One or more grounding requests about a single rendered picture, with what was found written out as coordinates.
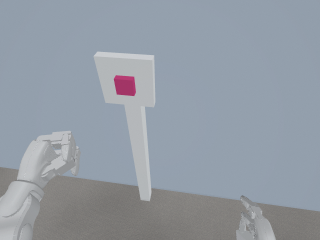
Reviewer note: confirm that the left robot forearm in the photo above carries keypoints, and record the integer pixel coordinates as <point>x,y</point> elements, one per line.
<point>19,207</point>

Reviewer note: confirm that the left robot hand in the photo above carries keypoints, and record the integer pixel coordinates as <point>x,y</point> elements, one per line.
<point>40,162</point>

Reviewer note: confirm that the button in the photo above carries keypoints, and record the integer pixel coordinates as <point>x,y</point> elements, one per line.
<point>125,85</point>

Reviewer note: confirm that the right robot hand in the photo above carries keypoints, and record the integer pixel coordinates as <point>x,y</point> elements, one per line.
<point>259,227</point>

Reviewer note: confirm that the panel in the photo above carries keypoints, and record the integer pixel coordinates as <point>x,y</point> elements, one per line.
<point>142,68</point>

